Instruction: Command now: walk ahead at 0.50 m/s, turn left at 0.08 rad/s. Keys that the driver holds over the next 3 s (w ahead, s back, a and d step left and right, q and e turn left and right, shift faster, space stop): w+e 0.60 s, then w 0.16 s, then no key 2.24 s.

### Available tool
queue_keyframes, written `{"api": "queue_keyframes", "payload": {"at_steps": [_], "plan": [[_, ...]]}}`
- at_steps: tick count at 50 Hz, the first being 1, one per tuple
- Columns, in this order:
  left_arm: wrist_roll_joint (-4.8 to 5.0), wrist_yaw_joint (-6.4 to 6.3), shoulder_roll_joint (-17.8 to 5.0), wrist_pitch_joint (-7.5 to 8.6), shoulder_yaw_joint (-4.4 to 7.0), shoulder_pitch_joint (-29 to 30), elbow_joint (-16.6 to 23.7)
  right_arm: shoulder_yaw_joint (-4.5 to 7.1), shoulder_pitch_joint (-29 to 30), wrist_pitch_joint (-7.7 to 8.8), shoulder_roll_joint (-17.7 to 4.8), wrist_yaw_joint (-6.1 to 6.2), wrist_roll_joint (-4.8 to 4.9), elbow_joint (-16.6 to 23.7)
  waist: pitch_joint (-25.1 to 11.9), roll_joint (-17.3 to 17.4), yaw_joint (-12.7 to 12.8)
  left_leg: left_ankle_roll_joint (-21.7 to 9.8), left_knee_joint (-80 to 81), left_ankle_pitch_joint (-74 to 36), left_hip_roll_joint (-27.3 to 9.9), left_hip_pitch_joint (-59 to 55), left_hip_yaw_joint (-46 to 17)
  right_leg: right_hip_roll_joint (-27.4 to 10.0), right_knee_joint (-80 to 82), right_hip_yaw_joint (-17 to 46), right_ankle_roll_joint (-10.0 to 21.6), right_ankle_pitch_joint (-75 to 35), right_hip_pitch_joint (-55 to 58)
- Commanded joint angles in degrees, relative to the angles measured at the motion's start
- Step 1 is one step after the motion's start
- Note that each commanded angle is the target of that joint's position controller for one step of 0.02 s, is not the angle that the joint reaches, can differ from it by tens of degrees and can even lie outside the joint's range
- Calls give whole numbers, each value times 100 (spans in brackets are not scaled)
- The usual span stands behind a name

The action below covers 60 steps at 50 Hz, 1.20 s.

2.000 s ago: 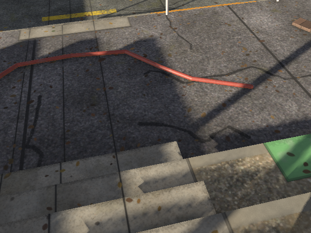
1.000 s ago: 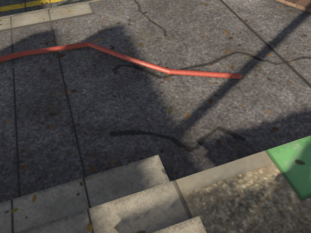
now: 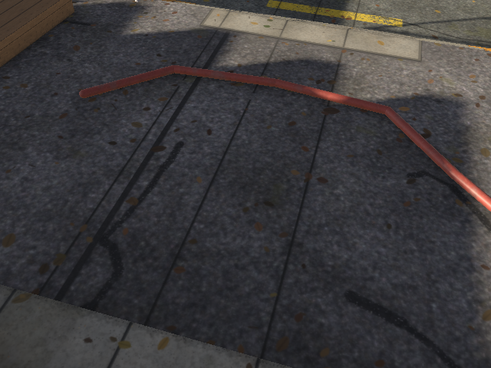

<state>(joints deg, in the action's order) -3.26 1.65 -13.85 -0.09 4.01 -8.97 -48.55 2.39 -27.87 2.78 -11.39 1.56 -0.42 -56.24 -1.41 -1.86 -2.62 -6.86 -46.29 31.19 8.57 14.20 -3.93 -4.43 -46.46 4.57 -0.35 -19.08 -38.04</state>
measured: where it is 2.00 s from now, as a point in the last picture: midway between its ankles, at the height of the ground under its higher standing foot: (300, 361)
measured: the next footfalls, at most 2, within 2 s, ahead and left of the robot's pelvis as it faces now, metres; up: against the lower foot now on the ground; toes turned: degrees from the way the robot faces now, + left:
right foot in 0.20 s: +0.25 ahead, -0.16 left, -0.15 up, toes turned -4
left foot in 0.74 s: +0.59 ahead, -0.06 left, -0.30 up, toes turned -22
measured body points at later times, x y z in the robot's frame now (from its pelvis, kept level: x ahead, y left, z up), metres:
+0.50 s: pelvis +0.28 -0.10 -0.12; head +0.28 -0.12 +0.32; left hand +0.26 +0.16 -0.26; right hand +0.37 -0.36 -0.25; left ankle +0.47 +0.03 -0.78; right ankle +0.21 -0.15 -0.85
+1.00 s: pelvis +0.56 -0.12 -0.27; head +0.58 -0.12 +0.18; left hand +0.72 +0.08 -0.42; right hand +0.39 -0.32 -0.41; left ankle +0.55 -0.04 -1.00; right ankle +0.59 -0.29 -0.93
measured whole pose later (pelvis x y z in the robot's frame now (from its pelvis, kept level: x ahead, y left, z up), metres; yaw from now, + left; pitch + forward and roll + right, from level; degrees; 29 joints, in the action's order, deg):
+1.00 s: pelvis +0.56 -0.12 -0.27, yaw -23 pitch +0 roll +1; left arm -2.5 0.6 -13.3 -0.2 2.4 -11.8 -54.5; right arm 1.4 -28.8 4.6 -10.6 -0.2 -0.4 -58.2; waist 2.3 -3.1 -1.1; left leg -4.6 -32.5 20.3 4.4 12.3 2.7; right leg -0.2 -59.8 4.7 2.7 6.0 -39.1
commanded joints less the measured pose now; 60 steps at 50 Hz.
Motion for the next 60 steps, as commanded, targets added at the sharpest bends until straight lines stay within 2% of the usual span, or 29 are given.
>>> {"api": "queue_keyframes", "payload": {"at_steps": [1, 7, 8, 10, 11, 12, 13, 14, 15, 16, 18, 20, 21, 23, 25, 32, 36, 38, 39, 40, 41, 42, 43, 45, 47, 49, 50, 54, 60], "plan": [[0, 55, -219, 100, 29, 771, 475, 77, -96, 105, -645, 75, -100, 351, 834, 517, -216, -876, 918, -614, -1346, 416, -1719, 156, 637, -59, 19, -66, -283], [390, 46, -134, 251, 5, 540, 459, 44, -300, 27, -738, 226, -277, 205, 1171, 605, -474, -674, -295, -2084, -1563, 220, -1303, 130, 2360, -158, 372, 824, 1086], [347, 1, -258, 254, 65, 36, 275, 42, -444, 11, -770, 245, -298, 133, 1042, 381, -337, -651, -961, -2656, -1539, 47, -1059, 184, 2715, -279, 473, 1264, 1577], [197, -20, -560, 193, 219, -2509, -641, 89, -56, 79, -897, 63, -220, 86, -106, -151, 957, -279, -4364, -2912, -907, 1322, 75, 493, 2261, -668, 800, 785, 4486], [193, 62, -928, 208, 233, -2949, -791, 55, -678, 143, -348, 21, -29, 179, -822, -1325, 507, 121, -7244, 1703, -318, 3320, 562, -858, 457, 816, 1303, -1881, 6358], [412, 126, -962, 190, 230, -3072, -682, 0, -520, 140, -650, 49, -36, 484, -1410, -817, 676, 218, -7795, 1292, -541, 4329, 514, -1357, 727, 2031, 1775, -1643, 6721], [482, 13, -1313, 150, 337, -2760, -590, 3, 262, 165, -790, 30, -43, 832, -1313, -1112, 859, 381, -7265, 684, -552, 5338, 467, -1823, 2021, 3298, 2449, 1515, 6586], [506, -116, -701, 51, 184, -2023, -390, 50, 1238, 110, -935, 40, -235, 808, -60, 171, 804, 433, -6416, 1, -948, 5307, 513, -1286, 2659, 2753, 1992, 3001, 5023], [260, -150, -758, 90, 138, -1807, -330, 35, 1217, 40, -795, -2, -212, 914, 142, -242, 581, 418, -5728, -410, -1154, 4834, 144, -1511, 2550, 3057, 2179, 3008, 4050], [135, -140, -541, 139, 42, -1727, -329, 53, 1094, -77, -793, -7, -274, 737, 495, 141, 305, 431, -5065, -354, -1355, 4321, -15, -1344, 2415, 2995, 2126, 2554, 2981], [278, -199, -457, 420, -18, -1420, -324, 50, 1501, -176, -642, -79, -269, 861, 861, 192, -22, 683, -2193, -2083, -1383, 3010, -20, -305, 2755, 1785, 1545, 2353, 1405], [333, -279, -731, 416, 59, -1712, -384, -12, 1444, -196, -397, -177, -459, 762, 273, -324, 53, 812, -1645, -2595, -1197, 2320, 303, -235, 2570, 1685, 1730, 694, 1605], [305, -280, -719, 413, 61, -1827, -380, 20, 1005, -206, -444, -193, -342, 542, -59, -491, -6, 779, -1901, -3220, -1179, 2290, 301, -268, 2334, 1710, 1755, 229, 2000], [401, -284, -426, 415, 8, -2148, -427, 136, 2021, -167, -730, -186, -190, 910, 223, -69, 276, 719, -1018, -4028, -1346, 3263, -40, -115, 2104, 1923, 1706, 1076, 2790], [383, -354, -320, 446, -12, -2275, -352, 96, 2828, -56, -660, -237, -287, 1122, 358, 183, 548, 706, 212, -4871, -1238, 3233, -58, 153, 1854, 1988, 1558, 2277, 2899], [215, -328, -366, 311, -65, -2246, -221, -31, 3247, 63, -254, -304, -145, 1581, 704, -340, 1050, 702, 1985, -4910, -782, 1246, 50, 631, 770, 2044, 1247, 3158, 2118], [104, -492, -529, 155, -74, -2307, -485, 88, 1388, 271, -391, -117, -56, 1024, 525, 189, 466, 529, 3890, -5727, -1206, -461, 173, 961, -1906, 1439, 1213, 2816, 2481], [380, -311, -353, 200, -33, -2886, -477, 234, -207, 193, -873, -158, -244, 618, -809, 1316, 205, 55, 1006, -6967, -2184, -4029, -514, 1340, -5108, 574, 917, 6850, -137], [518, -396, -363, 223, -84, -3224, -490, 241, -831, 139, -923, -265, -166, 606, -1605, 1389, -33, -455, 134, -7164, -3054, -5152, -1406, 1241, -6633, 296, 760, 7310, -1423], [393, -452, -482, 217, -140, -2916, -398, 313, -954, 150, -1069, -326, -8, 623, -1615, 1286, -153, -965, 653, -6392, -3444, -4891, -1987, 958, -7203, 22, 681, 6747, -2280], [164, -410, -636, 185, -107, -2006, -239, 402, -290, 184, -1266, -225, -5, 763, -1041, 1509, -222, -1658, 1908, -3441, -3720, -3740, -3076, 833, -6703, -48, 530, 5590, -2808], [-71, -352, -834, 128, 10, -1336, -260, 230, 171, 178, -639, -185, 36, 794, -1, 242, 4, -1513, 2302, -3751, -3367, -2144, -2608, 598, -5849, 180, 473, 5044, -2330], [-65, -281, -790, 98, 31, -1115, -230, 86, 444, 258, -536, -209, -112, 800, 549, 233, 215, -1355, 2215, -4875, -3127, -635, -2222, 492, -4214, 538, 413, 4472, -1442], [-6, -200, -437, 42, -9, -1013, -422, 67, 250, 395, -538, -162, -38, 457, 861, 302, 473, -761, 2291, -5862, -2265, 547, -1022, 482, -2270, 467, 222, 3418, -414], [-26, -97, 104, -30, -153, -1288, -619, -38, 352, 354, -420, -132, 1, 252, 175, 851, 655, -634, 2281, -7021, -2073, 673, -540, 402, -1358, -9, 156, 2813, 788], [154, -55, 101, -62, -194, -1604, -849, -84, 493, 270, -414, -209, -1, 265, -301, 1222, 786, -369, 2140, -7154, -1886, 994, -152, 481, -1504, -361, 313, 1823, 1894], [138, -32, -196, -8, -94, -938, -642, -51, 49, 293, -354, -183, 45, 31, 32, 1034, 522, -418, 1932, -5708, -1675, 146, -364, 347, -1142, -38, 403, 841, 615], [18, -44, -115, 218, -140, 597, -323, -72, -885, 260, -435, 16, -115, -246, 359, 504, -167, -618, 1373, -4808, -1817, -1386, -1011, 263, -271, 10, 400, 985, -1012], [309, 107, 67, 272, -213, 940, -174, -123, -488, 183, -328, -7, -190, -254, 815, 442, -315, -409, 641, -2169, -1472, 480, -731, 192, 2125, -173, 198, -558, 1403]]}}
Over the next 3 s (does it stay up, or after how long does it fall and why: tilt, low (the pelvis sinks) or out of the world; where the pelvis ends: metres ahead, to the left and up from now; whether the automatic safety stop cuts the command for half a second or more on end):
stays up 0.76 -0.24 -0.41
